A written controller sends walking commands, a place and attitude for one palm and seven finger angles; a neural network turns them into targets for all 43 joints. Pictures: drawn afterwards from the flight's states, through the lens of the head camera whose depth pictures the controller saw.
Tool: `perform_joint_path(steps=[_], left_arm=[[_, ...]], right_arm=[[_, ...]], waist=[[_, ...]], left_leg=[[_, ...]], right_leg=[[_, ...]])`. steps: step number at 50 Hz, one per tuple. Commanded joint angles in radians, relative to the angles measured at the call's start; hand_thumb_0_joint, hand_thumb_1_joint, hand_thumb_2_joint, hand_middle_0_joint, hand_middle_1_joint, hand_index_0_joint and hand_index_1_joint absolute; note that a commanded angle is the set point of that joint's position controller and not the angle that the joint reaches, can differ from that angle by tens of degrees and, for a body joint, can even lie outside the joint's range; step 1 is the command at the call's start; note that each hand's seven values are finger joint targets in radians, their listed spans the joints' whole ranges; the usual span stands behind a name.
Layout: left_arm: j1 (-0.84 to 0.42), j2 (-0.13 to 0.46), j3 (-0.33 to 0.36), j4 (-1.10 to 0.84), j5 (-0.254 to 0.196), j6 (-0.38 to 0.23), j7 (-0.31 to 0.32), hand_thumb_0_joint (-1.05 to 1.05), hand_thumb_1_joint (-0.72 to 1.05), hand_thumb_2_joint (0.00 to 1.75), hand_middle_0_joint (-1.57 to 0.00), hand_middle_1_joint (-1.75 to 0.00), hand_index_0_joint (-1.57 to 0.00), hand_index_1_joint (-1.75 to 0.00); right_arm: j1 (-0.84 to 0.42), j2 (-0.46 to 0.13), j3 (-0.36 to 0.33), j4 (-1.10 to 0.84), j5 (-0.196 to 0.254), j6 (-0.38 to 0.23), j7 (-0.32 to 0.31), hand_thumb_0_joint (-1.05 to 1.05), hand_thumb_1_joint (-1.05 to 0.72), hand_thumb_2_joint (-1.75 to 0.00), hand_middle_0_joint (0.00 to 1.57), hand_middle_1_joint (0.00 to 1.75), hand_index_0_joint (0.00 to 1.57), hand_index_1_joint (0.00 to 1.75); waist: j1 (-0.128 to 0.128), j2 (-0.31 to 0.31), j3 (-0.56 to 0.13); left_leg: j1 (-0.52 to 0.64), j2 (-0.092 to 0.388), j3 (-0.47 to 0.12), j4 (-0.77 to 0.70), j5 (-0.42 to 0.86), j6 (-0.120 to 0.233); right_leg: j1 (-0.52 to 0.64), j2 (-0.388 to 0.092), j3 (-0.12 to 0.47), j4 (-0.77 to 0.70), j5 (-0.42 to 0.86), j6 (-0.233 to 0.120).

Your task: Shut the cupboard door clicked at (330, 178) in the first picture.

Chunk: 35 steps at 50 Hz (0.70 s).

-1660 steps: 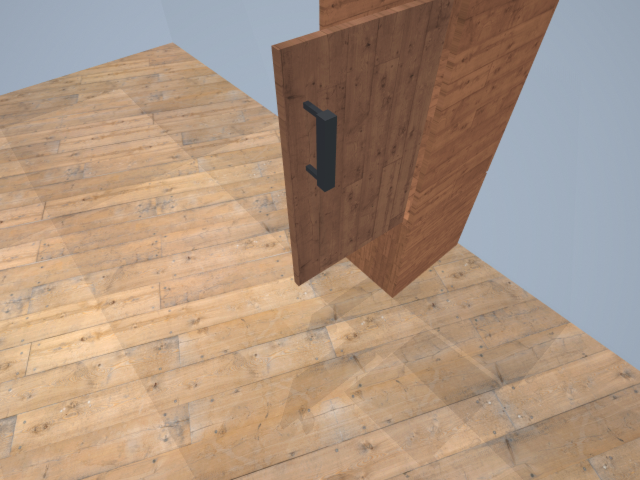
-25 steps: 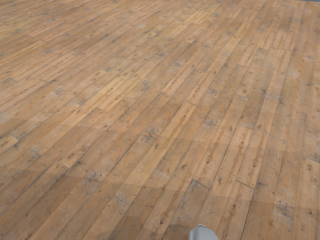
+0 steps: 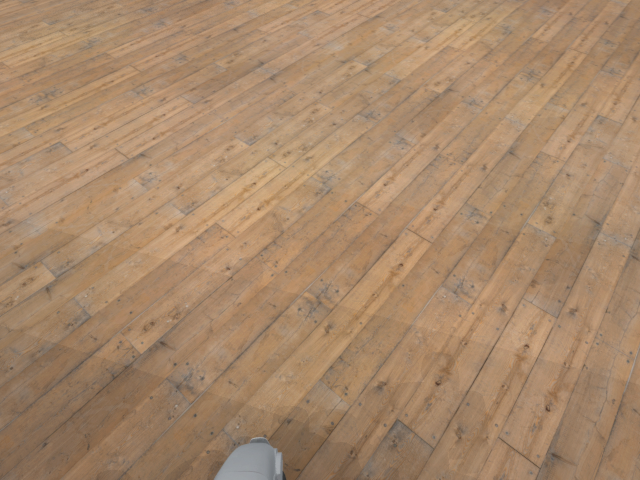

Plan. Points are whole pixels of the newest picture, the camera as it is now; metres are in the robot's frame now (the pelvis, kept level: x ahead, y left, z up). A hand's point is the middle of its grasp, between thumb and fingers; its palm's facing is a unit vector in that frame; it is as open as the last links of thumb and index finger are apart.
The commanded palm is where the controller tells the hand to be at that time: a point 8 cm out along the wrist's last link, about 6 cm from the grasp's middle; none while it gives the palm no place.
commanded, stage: turn to face it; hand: left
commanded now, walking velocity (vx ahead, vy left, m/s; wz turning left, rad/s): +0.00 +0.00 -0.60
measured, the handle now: out of the picture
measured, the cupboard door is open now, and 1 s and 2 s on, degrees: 62 62 62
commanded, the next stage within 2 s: none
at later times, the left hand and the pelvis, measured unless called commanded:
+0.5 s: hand (204, 476) +0.15 +0.18 -0.18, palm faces -0.18 -0.95 -0.24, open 7.3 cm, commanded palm none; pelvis +0.07 -0.01 -0.01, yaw -16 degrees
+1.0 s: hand (294, 327) +0.37 +0.07 -0.15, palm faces -0.59 -0.77 -0.25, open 7.4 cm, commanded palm none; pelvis +0.11 -0.01 -0.01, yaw -36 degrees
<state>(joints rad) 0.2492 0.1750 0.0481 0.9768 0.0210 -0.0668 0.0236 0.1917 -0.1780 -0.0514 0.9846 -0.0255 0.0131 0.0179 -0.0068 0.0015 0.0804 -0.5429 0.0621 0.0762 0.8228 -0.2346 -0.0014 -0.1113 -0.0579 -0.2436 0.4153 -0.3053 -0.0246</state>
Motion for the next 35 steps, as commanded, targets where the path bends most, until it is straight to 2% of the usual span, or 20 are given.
perform_joint_path(steps=[1, 2, 3, 5, 8, 10, 13, 16, 17, 18, 19, 20, 22, 24, 28, 31, 32, 33, 34, 35], left_arm=[[0.073, 0.105, 0.001, 0.011, -0.006, 0.006, 0.008, 0.00, 0.90, 0.90, -0.20, -0.30, -0.20, -0.30], [0.084, 0.103, 0.000, 0.012, -0.007, 0.013, 0.009, 0.00, 0.90, 0.90, -0.20, -0.30, -0.20, -0.30], [0.120, 0.080, -0.004, 0.008, -0.009, 0.023, 0.012, 0.00, 0.90, 0.90, -0.20, -0.30, -0.20, -0.30], [0.148, 0.058, -0.010, -0.009, -0.009, 0.054, 0.010, 0.00, 0.90, 0.90, -0.20, -0.30, -0.20, -0.30], [0.035, 0.081, 0.017, -0.027, -0.011, 0.085, -0.011, 0.00, 0.90, 0.90, -0.20, -0.30, -0.20, -0.30], [0.051, 0.066, 0.027, -0.029, -0.008, 0.098, -0.028, 0.00, 0.90, 0.90, -0.20, -0.30, -0.20, -0.30], [0.102, 0.043, 0.035, -0.029, 0.004, 0.114, -0.041, 0.00, 0.90, 0.90, -0.20, -0.30, -0.20, -0.30], [0.163, 0.060, 0.050, -0.035, 0.007, 0.111, -0.044, 0.00, 0.90, 0.90, -0.20, -0.30, -0.20, -0.30], [0.187, 0.094, 0.060, -0.038, 0.012, 0.106, -0.041, 0.00, 0.90, 0.90, -0.20, -0.30, -0.20, -0.30], [0.185, 0.181, 0.074, -0.054, 0.022, 0.091, -0.032, 0.00, 0.90, 0.90, -0.20, -0.30, -0.20, -0.30], [0.170, 0.247, 0.075, -0.078, 0.013, 0.086, -0.021, 0.00, 0.90, 0.90, -0.20, -0.30, -0.20, -0.30], [0.119, 0.249, 0.076, -0.094, 0.009, 0.083, -0.011, 0.00, 0.90, 0.90, -0.20, -0.30, -0.20, -0.30], [-0.002, 0.215, 0.070, -0.115, 0.012, 0.082, -0.005, 0.00, 0.90, 0.90, -0.20, -0.30, -0.20, -0.30], [-0.010, 0.203, 0.067, -0.120, 0.011, 0.077, -0.008, 0.00, 0.90, 0.90, -0.20, -0.30, -0.20, -0.30], [0.028, 0.241, 0.078, -0.103, 0.008, 0.084, -0.011, 0.00, 0.90, 0.90, -0.20, -0.30, -0.20, -0.30], [-0.033, 0.240, 0.075, -0.114, -0.002, 0.096, -0.014, 0.00, 0.90, 0.90, -0.20, -0.30, -0.20, -0.30], [-0.053, 0.218, 0.068, -0.128, -0.010, 0.099, -0.017, 0.00, 0.90, 0.90, -0.20, -0.30, -0.20, -0.30], [-0.041, 0.171, 0.057, -0.149, -0.017, 0.101, -0.026, 0.00, 0.90, 0.90, -0.20, -0.30, -0.20, -0.30], [-0.062, 0.148, 0.045, -0.176, -0.014, 0.100, -0.033, 0.00, 0.90, 0.90, -0.20, -0.30, -0.20, -0.30], [-0.108, 0.174, 0.044, -0.183, -0.004, 0.106, -0.032, 0.00, 0.90, 0.90, -0.20, -0.30, -0.20, -0.30]], right_arm=[[0.098, -0.018, 0.022, -0.011, -0.001, -0.040, -0.006, 0.00, -0.90, -0.90, 0.20, 0.30, 0.20, 0.30], [0.138, -0.067, 0.014, 0.003, -0.003, -0.046, -0.010, 0.00, -0.90, -0.90, 0.20, 0.30, 0.20, 0.30], [0.174, -0.139, 0.003, 0.009, -0.006, -0.050, -0.020, 0.00, -0.90, -0.90, 0.20, 0.30, 0.20, 0.30], [0.172, -0.233, -0.012, 0.002, -0.002, -0.035, -0.044, 0.00, -0.90, -0.90, 0.20, 0.30, 0.20, 0.30], [0.046, -0.213, -0.012, -0.057, -0.005, -0.020, -0.062, 0.00, -0.90, -0.90, 0.20, 0.30, 0.20, 0.30], [-0.049, -0.212, -0.013, -0.090, -0.008, -0.009, -0.059, 0.00, -0.90, -0.90, 0.20, 0.30, 0.20, 0.30], [-0.125, -0.214, -0.026, -0.114, -0.006, 0.013, -0.051, 0.00, -0.90, -0.90, 0.20, 0.30, 0.20, 0.30], [-0.165, -0.210, -0.037, -0.134, -0.001, 0.031, -0.043, 0.00, -0.90, -0.90, 0.20, 0.30, 0.20, 0.30], [-0.183, -0.181, -0.036, -0.145, 0.004, 0.034, -0.039, 0.00, -0.90, -0.90, 0.20, 0.30, 0.20, 0.30], [-0.180, -0.115, -0.029, -0.175, 0.013, 0.036, -0.032, 0.00, -0.90, -0.90, 0.20, 0.30, 0.20, 0.30], [-0.232, -0.094, -0.021, -0.220, 0.014, 0.036, -0.026, 0.00, -0.90, -0.90, 0.20, 0.30, 0.20, 0.30], [-0.215, -0.116, -0.026, -0.217, 0.013, 0.043, -0.027, 0.00, -0.90, -0.90, 0.20, 0.30, 0.20, 0.30], [-0.169, -0.144, -0.035, -0.195, 0.009, 0.031, -0.029, 0.00, -0.90, -0.90, 0.20, 0.30, 0.20, 0.30], [-0.116, -0.127, -0.024, -0.171, 0.011, 0.016, -0.032, 0.00, -0.90, -0.90, 0.20, 0.30, 0.20, 0.30], [-0.096, -0.098, -0.007, -0.172, 0.021, 0.004, -0.042, 0.00, -0.90, -0.90, 0.20, 0.30, 0.20, 0.30], [-0.003, -0.119, -0.004, -0.152, 0.023, -0.005, -0.051, 0.00, -0.90, -0.90, 0.20, 0.30, 0.20, 0.30], [0.026, -0.154, -0.008, -0.142, 0.021, -0.014, -0.055, 0.00, -0.90, -0.90, 0.20, 0.30, 0.20, 0.30], [0.038, -0.236, -0.021, -0.148, 0.008, -0.022, -0.059, 0.00, -0.90, -0.90, 0.20, 0.30, 0.20, 0.30], [0.073, -0.294, -0.031, -0.157, 0.000, -0.018, -0.059, 0.00, -0.90, -0.90, 0.20, 0.30, 0.20, 0.30], [0.085, -0.285, -0.025, -0.150, -0.006, -0.016, -0.064, 0.00, -0.90, -0.90, 0.20, 0.30, 0.20, 0.30]], waist=[[-0.027, -0.141, -0.100], [-0.042, -0.084, -0.131], [-0.047, 0.039, -0.180], [-0.050, 0.248, -0.178], [-0.044, 0.204, -0.157], [-0.003, 0.137, -0.129], [0.031, 0.174, -0.081], [0.074, 0.130, -0.061], [0.097, 0.026, -0.035], [0.106, -0.240, -0.019], [0.125, -0.284, 0.013], [0.082, -0.208, 0.005], [0.031, -0.207, -0.016], [0.019, -0.144, -0.119], [0.046, -0.128, -0.181], [0.002, -0.138, -0.192], [-0.012, -0.099, -0.190], [-0.009, 0.098, -0.206], [-0.024, 0.266, -0.179], [-0.035, 0.228, -0.151]], left_leg=[[0.311, -0.042, 0.029, -0.294, 0.188, 0.004], [0.433, 0.002, -0.004, -0.326, 0.388, 0.016], [0.585, 0.129, -0.105, -0.301, 0.664, 0.070], [0.605, 0.361, -0.257, -0.359, 0.803, 0.209], [0.467, 0.380, -0.233, -0.431, 0.503, 0.221], [0.351, 0.347, -0.133, -0.460, 0.262, 0.178], [0.198, 0.307, -0.066, -0.478, -0.098, 0.127], [0.103, 0.261, 0.003, -0.380, -0.289, 0.066], [0.053, 0.192, 0.056, -0.248, -0.309, 0.027], [-0.040, 0.048, 0.132, 0.019, -0.368, -0.037], [-0.080, -0.025, 0.022, 0.236, -0.407, -0.045], [-0.075, -0.007, -0.066, 0.339, -0.329, -0.042], [-0.077, 0.022, -0.113, 0.335, -0.215, -0.044], [-0.011, 0.005, -0.078, 0.218, -0.207, -0.056], [0.083, -0.040, -0.041, -0.060, -0.207, -0.061], [0.241, -0.046, -0.045, -0.331, -0.040, -0.055], [0.380, 0.002, -0.072, -0.435, 0.064, -0.040], [0.517, 0.182, -0.239, -0.476, 0.226, 0.026], [0.530, 0.382, -0.382, -0.496, 0.471, 0.149], [0.512, 0.414, -0.384, -0.464, 0.626, 0.202]], right_leg=[[-0.018, -0.162, 0.147, 0.015, 0.720, -0.067], [-0.072, -0.127, 0.144, 0.080, 0.590, -0.035], [-0.188, -0.071, 0.129, 0.180, 0.332, 0.007], [-0.320, 0.029, 0.139, 0.453, -0.399, 0.045], [-0.374, -0.011, 0.226, 0.671, -0.342, 0.045], [-0.306, -0.014, 0.195, 0.588, -0.280, 0.046], [-0.196, 0.016, 0.135, 0.438, -0.145, 0.051], [-0.092, 0.045, 0.110, 0.256, -0.001, 0.046], [-0.079, 0.019, 0.193, 0.136, 0.009, 0.028], [-0.102, -0.166, 0.552, -0.089, -0.056, -0.059], [-0.190, -0.315, 0.788, -0.244, -0.006, -0.168], [-0.217, -0.310, 0.830, -0.269, -0.121, -0.191], [-0.183, -0.240, 0.681, -0.193, -0.017, -0.169], [-0.067, -0.190, 0.554, -0.088, 0.274, -0.155], [0.048, -0.170, 0.550, 0.015, 0.596, -0.161], [-0.004, -0.118, 0.534, 0.086, 0.576, -0.096], [-0.123, -0.072, 0.503, 0.127, 0.490, -0.050], [-0.299, 0.046, 0.409, 0.237, 0.248, 0.008], [-0.412, 0.104, 0.275, 0.438, -0.247, 0.049], [-0.437, 0.078, 0.289, 0.607, -0.323, 0.059]])
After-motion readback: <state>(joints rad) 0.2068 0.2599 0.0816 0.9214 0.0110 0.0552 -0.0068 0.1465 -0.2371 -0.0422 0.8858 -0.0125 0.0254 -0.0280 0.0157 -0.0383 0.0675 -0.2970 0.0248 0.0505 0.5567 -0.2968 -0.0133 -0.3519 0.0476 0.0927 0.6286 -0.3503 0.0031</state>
